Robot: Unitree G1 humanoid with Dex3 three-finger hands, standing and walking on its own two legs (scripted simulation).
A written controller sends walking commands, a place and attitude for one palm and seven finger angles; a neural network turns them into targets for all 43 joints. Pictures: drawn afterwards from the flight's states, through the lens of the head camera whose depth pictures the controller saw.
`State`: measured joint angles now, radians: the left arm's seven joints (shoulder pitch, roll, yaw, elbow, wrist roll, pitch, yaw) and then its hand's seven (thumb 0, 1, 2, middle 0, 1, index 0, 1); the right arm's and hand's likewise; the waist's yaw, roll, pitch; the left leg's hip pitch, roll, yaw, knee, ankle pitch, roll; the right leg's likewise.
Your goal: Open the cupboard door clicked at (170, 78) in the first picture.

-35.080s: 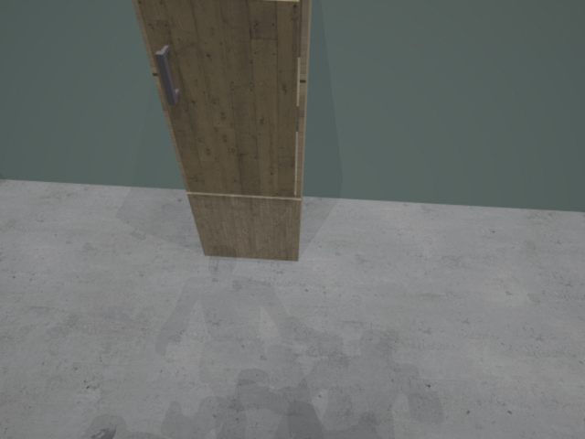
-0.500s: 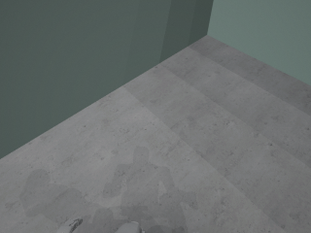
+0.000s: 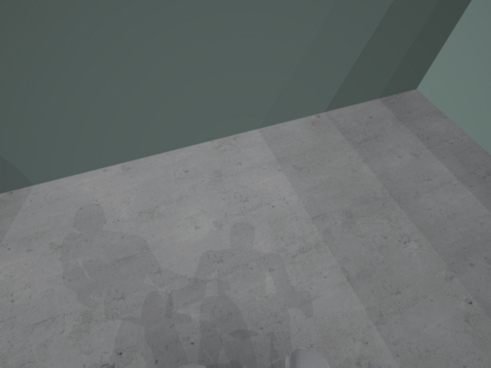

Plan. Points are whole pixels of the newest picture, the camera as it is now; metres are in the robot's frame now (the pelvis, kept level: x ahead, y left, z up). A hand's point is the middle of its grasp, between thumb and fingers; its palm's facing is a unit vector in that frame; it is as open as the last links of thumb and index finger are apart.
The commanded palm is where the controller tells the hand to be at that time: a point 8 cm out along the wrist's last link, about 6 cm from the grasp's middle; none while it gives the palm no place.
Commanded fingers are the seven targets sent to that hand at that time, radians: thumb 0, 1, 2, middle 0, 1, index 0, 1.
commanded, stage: turn to face it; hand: left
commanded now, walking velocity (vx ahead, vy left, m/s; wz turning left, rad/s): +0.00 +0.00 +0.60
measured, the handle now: out of the picture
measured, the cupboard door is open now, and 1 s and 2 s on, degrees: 44 44 44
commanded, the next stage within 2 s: take the last steps up to it in 1.82 s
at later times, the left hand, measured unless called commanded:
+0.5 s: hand out of the picture +0.01 +0.16 -0.17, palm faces +0.35 -0.91 -0.22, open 7.4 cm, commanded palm none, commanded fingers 0.00 0.90 0.90 -0.20 -0.30 -0.20 -0.30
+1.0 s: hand out of the picture +0.02 +0.18 -0.15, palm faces +0.57 -0.77 -0.29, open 7.4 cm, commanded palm none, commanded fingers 0.00 0.90 0.90 -0.20 -0.30 -0.20 -0.30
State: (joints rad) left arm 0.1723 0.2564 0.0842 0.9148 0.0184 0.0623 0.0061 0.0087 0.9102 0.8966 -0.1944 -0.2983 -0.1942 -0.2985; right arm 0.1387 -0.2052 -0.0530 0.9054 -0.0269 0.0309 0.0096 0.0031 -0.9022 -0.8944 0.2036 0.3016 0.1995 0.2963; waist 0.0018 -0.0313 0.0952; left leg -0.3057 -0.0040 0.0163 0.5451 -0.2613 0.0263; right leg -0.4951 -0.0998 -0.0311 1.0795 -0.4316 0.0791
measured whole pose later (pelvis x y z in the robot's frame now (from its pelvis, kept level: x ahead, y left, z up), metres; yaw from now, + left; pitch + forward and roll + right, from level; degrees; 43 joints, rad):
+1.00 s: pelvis +0.04 -0.06 -0.01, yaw +37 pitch +2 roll +0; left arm 0.14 0.20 0.05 0.85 0.02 0.01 0.02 0.00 0.91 0.90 -0.19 -0.30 -0.19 -0.30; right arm 0.17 -0.24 -0.09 0.94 -0.02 0.07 0.02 0.01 -0.90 -0.89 0.20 0.30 0.20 0.30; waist -0.03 0.05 0.10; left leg -0.46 -0.05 -0.09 0.89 -0.47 -0.03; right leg -0.29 -0.05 -0.08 0.61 -0.35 0.00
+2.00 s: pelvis +0.10 -0.04 +0.00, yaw +67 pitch +0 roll +2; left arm 0.25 0.17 0.05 0.96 0.03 -0.01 0.02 0.00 0.92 0.90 -0.20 -0.30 -0.20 -0.30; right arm 0.14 -0.21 -0.06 1.01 -0.01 0.07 0.01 0.01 -0.91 -0.90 0.20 0.30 0.19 0.30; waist 0.01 -0.01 0.09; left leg -0.39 0.01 0.03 0.86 -0.46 -0.04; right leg -0.17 -0.09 -0.18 0.51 -0.34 -0.01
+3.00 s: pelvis +0.11 +0.26 +0.00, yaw +75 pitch +1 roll +0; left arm 0.40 0.16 0.06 1.13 0.03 -0.04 -0.01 0.00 0.92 0.90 -0.20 -0.30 -0.20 -0.30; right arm 0.14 -0.20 -0.05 1.00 -0.03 -0.03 0.04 0.00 -0.91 -0.90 0.20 0.30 0.19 0.30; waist 0.05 -0.02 0.05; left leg -0.40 0.07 0.11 0.54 -0.20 -0.01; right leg -0.06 -0.15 -0.18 0.47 -0.39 0.08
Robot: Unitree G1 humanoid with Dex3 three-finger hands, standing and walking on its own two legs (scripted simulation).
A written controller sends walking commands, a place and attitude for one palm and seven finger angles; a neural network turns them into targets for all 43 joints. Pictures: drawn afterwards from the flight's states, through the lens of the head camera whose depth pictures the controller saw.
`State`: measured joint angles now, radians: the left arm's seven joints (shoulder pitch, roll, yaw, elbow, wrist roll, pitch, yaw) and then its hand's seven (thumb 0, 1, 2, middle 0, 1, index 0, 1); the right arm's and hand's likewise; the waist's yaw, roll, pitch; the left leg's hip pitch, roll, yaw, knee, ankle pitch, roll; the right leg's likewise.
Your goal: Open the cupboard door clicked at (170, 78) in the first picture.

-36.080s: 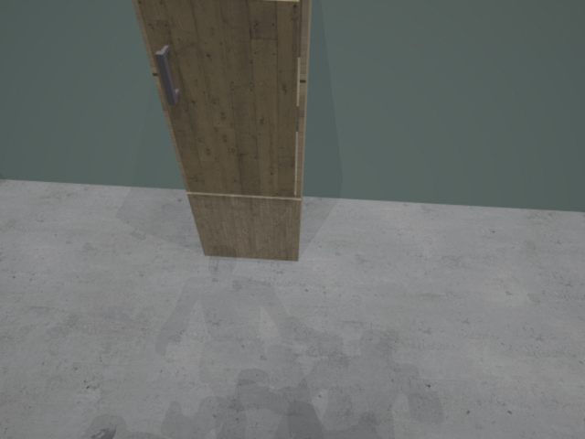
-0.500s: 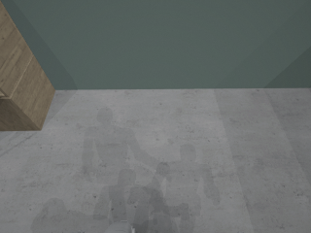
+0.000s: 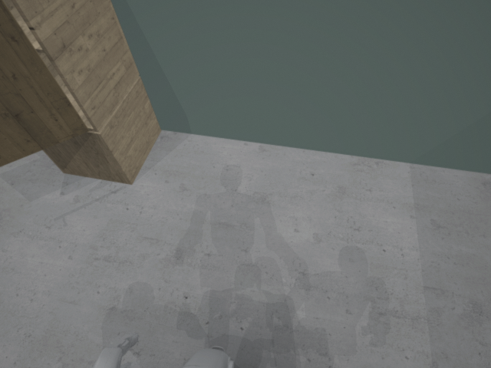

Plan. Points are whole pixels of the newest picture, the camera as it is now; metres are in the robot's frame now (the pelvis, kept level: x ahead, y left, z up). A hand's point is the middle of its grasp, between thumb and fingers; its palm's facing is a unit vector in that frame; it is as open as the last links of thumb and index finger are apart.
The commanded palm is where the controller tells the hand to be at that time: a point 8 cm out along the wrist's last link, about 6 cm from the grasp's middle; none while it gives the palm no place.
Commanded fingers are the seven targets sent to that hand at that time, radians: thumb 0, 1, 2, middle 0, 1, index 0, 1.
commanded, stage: turn to face it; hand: left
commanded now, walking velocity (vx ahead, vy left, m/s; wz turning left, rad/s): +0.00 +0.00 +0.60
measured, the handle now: out of the picture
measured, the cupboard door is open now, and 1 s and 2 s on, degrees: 44 44 44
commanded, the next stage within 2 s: take the last steps up to it in 0.82 s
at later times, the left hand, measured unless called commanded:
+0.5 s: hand out of the picture +0.03 +0.25 -0.16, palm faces +0.33 -0.91 -0.25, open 7.4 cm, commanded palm none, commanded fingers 0.00 0.90 0.90 -0.20 -0.30 -0.20 -0.30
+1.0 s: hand out of the picture +0.00 +0.16 -0.15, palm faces +0.52 -0.82 -0.23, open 7.3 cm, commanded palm none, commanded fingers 0.00 0.90 0.90 -0.20 -0.30 -0.20 -0.30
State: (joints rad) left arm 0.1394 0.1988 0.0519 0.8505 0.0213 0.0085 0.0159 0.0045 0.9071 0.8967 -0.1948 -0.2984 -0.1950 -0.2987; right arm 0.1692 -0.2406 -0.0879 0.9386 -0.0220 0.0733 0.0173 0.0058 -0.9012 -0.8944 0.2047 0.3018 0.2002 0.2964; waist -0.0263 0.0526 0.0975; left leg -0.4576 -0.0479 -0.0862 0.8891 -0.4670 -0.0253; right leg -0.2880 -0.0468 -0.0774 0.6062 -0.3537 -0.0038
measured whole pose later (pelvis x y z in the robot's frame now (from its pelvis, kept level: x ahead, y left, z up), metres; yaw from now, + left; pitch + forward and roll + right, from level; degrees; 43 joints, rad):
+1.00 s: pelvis +0.06 -0.02 +0.01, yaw +30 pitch +0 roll +2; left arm 0.25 0.17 0.05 0.96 0.03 -0.01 0.02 0.00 0.92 0.90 -0.20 -0.30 -0.20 -0.30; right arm 0.14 -0.21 -0.06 1.01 -0.01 0.07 0.01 0.01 -0.91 -0.90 0.20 0.30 0.19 0.30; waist 0.01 -0.01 0.09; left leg -0.39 0.01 0.03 0.86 -0.46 -0.04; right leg -0.17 -0.09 -0.18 0.51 -0.34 -0.01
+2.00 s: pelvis +0.24 +0.21 +0.00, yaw +38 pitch +1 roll +0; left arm 0.40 0.16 0.06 1.13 0.03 -0.04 -0.01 0.00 0.92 0.90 -0.20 -0.30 -0.20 -0.30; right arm 0.14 -0.20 -0.05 1.00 -0.03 -0.03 0.04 0.00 -0.91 -0.90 0.20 0.30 0.19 0.30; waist 0.05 -0.02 0.05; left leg -0.40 0.07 0.11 0.54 -0.20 -0.01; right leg -0.06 -0.15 -0.18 0.47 -0.39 0.08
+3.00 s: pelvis +0.42 +0.41 +0.00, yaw +32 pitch +1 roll -1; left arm 0.20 0.21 0.07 1.01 0.01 0.07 0.03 0.00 0.91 0.90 -0.19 -0.30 -0.19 -0.30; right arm 0.09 -0.16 -0.03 0.98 -0.03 0.02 -0.04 0.00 -0.91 -0.89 0.20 0.30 0.20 0.30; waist 0.01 -0.02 0.09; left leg -0.39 0.07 0.10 0.55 -0.17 0.02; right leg -0.42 0.01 -0.01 1.11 -0.55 0.02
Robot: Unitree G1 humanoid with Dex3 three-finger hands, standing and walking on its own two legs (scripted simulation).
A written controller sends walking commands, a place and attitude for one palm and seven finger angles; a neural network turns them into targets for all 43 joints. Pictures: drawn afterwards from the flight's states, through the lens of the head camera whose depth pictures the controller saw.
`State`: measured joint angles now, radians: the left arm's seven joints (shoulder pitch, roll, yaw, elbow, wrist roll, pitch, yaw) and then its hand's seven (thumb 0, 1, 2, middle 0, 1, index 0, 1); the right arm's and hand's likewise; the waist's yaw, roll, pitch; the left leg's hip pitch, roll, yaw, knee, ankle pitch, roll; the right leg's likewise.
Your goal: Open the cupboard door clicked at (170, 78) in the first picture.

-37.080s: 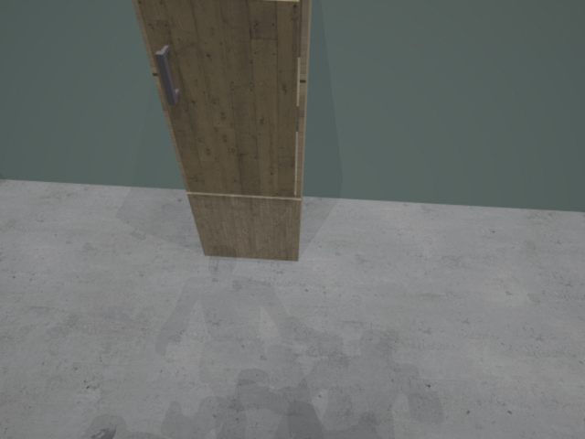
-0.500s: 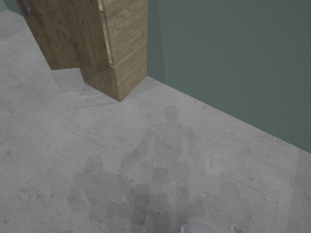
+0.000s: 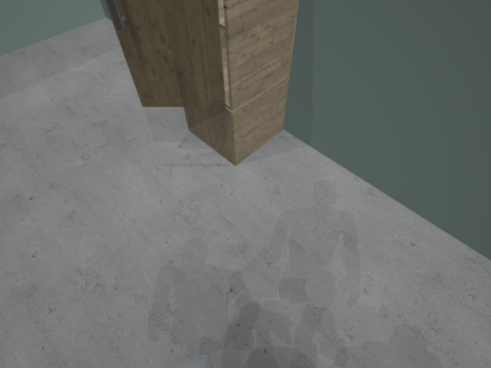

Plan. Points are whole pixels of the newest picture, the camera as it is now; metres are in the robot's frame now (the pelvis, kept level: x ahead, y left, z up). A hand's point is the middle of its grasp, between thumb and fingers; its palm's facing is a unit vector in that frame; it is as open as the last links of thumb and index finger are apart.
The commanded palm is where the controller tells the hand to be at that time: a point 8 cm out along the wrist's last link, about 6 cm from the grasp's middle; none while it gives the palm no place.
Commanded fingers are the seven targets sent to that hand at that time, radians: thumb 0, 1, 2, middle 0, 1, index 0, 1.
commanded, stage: take the last steps up to it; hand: left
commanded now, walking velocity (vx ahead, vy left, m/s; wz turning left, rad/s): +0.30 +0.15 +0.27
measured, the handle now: (115, 4) +1.08 +0.48 +0.06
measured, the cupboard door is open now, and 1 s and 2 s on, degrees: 44 44 44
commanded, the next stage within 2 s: come to a stop and stand still in 1.48 s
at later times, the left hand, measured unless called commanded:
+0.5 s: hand (130, 339) +0.18 +0.24 -0.16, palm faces +0.07 -0.98 -0.20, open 7.4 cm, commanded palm none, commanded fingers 0.00 0.90 0.90 -0.20 -0.30 -0.20 -0.30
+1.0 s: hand (116, 342) +0.17 +0.27 -0.18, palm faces +0.25 -0.95 -0.17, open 7.3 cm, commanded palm none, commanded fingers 0.00 0.90 0.90 -0.20 -0.30 -0.20 -0.30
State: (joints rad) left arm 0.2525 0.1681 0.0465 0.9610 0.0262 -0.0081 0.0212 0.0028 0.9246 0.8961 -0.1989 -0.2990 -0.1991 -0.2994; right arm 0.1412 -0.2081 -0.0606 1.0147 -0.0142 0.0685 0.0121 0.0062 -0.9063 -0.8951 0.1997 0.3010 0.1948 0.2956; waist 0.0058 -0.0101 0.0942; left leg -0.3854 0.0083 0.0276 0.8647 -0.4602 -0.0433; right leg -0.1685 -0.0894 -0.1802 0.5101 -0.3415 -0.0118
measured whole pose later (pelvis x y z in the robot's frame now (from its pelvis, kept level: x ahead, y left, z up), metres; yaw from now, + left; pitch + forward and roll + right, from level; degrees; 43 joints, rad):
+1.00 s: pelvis +0.27 +0.11 -0.01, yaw +8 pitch +1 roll +0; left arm 0.40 0.16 0.06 1.13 0.03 -0.04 -0.01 0.00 0.92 0.90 -0.20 -0.30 -0.20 -0.30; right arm 0.14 -0.20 -0.05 1.00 -0.03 -0.03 0.04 0.00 -0.91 -0.90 0.20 0.30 0.19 0.30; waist 0.05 -0.02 0.05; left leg -0.40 0.07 0.11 0.54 -0.20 -0.01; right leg -0.06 -0.15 -0.18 0.47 -0.39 0.08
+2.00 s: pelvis +0.53 +0.19 -0.01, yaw +2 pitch +1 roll -1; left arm 0.20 0.21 0.07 1.01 0.01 0.07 0.03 0.00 0.91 0.90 -0.19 -0.30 -0.19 -0.30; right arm 0.09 -0.16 -0.03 0.98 -0.03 0.02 -0.04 0.00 -0.91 -0.89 0.20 0.30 0.20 0.30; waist 0.01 -0.02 0.09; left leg -0.39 0.07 0.10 0.55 -0.17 0.02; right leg -0.42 0.01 -0.01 1.11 -0.55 0.02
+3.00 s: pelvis +0.51 +0.18 +0.00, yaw +1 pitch +0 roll +1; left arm 0.26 0.19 -0.01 1.04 0.02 0.00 0.03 0.00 0.91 0.90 -0.19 -0.30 -0.19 -0.30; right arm 0.25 -0.19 0.01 1.03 -0.02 -0.01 -0.01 0.00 -0.92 -0.89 0.20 0.30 0.20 0.30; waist 0.00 0.02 0.02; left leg -0.22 -0.01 0.11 0.48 -0.26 0.04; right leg -0.19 -0.05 -0.01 0.52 -0.32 0.02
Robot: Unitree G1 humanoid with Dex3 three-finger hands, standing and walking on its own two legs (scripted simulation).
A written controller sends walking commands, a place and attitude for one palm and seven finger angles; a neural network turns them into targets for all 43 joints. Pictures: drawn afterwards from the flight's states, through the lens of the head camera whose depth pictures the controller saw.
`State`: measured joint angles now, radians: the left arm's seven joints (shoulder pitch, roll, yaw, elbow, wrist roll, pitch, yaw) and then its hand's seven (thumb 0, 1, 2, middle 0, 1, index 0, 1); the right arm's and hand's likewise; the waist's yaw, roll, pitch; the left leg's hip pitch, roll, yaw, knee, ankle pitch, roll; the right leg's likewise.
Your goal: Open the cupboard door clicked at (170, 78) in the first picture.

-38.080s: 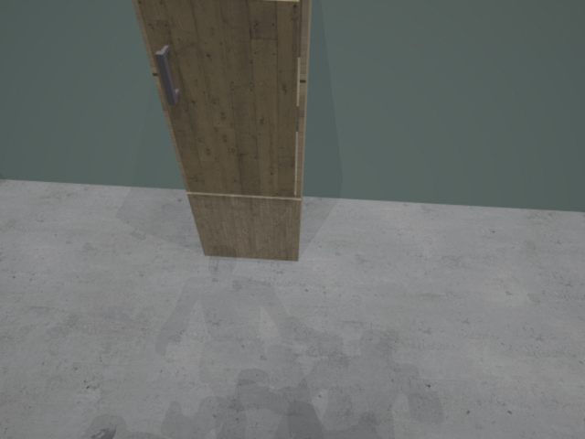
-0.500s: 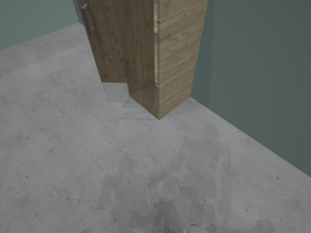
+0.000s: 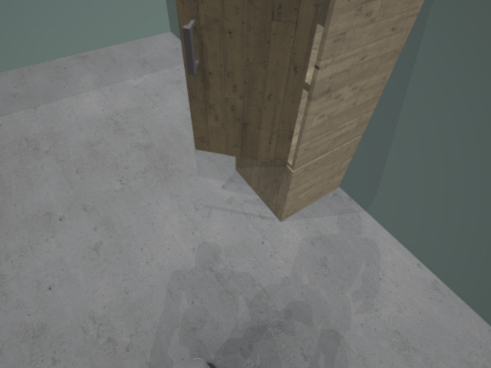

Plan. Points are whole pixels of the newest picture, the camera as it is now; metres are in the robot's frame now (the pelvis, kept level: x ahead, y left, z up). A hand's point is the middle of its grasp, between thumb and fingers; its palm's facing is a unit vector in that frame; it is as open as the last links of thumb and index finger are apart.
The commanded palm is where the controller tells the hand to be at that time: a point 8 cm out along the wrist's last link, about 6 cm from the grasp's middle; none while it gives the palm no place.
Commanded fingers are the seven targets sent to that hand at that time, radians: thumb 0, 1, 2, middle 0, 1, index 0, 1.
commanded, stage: take the last steps up to it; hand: left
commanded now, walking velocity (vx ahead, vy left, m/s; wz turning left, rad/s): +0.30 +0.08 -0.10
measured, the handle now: (192, 48) +0.85 +0.25 +0.07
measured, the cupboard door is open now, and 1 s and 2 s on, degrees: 44 44 44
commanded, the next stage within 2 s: come to a stop and stand still in 0.48 s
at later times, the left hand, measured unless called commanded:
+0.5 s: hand (174, 268) +0.32 +0.19 -0.15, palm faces -0.08 -0.97 -0.23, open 7.4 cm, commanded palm none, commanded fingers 0.00 0.90 0.90 -0.20 -0.30 -0.20 -0.30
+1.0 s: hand (156, 268) +0.32 +0.24 -0.18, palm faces -0.03 -0.97 -0.23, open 7.4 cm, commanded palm none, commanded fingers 0.00 0.90 0.90 -0.20 -0.30 -0.20 -0.30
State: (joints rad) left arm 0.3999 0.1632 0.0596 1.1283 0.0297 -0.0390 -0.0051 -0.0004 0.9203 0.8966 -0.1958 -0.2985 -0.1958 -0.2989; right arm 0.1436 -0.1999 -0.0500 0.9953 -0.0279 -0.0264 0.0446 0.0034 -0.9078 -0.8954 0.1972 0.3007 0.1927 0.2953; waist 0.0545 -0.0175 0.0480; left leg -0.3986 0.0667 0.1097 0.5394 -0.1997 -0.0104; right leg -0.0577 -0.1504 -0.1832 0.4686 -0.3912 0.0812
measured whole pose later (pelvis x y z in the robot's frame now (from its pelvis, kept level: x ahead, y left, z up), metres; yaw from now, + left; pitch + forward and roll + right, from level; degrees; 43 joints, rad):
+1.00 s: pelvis +0.27 +0.04 +0.00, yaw -6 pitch +1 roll -1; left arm 0.20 0.21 0.07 1.01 0.01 0.07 0.03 0.00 0.91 0.90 -0.19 -0.30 -0.19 -0.30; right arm 0.09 -0.16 -0.03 0.98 -0.03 0.02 -0.04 0.00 -0.91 -0.89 0.20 0.30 0.20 0.30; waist 0.01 -0.02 0.09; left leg -0.39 0.07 0.10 0.55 -0.17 0.02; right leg -0.42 0.01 -0.01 1.11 -0.55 0.02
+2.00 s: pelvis +0.24 +0.03 +0.01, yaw -7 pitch +0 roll +1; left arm 0.26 0.19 -0.01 1.04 0.02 0.00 0.03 0.00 0.91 0.90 -0.19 -0.30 -0.19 -0.30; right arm 0.25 -0.19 0.01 1.03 -0.02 -0.01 -0.01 0.00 -0.92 -0.89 0.20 0.30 0.20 0.30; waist 0.00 0.02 0.02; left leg -0.22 -0.01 0.11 0.48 -0.26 0.04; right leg -0.19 -0.05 -0.01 0.52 -0.32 0.02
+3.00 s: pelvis +0.27 +0.02 +0.00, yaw -6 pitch +0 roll +1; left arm 0.32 0.17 0.04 1.06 0.02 0.01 0.04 0.00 0.91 0.90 -0.20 -0.30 -0.20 -0.30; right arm 0.25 -0.18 -0.02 1.07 -0.02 0.01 -0.01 0.00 -0.91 -0.89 0.20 0.30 0.20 0.30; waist 0.03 -0.04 0.04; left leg -0.22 0.00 0.11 0.56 -0.32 0.02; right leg -0.16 -0.05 -0.03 0.58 -0.40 0.01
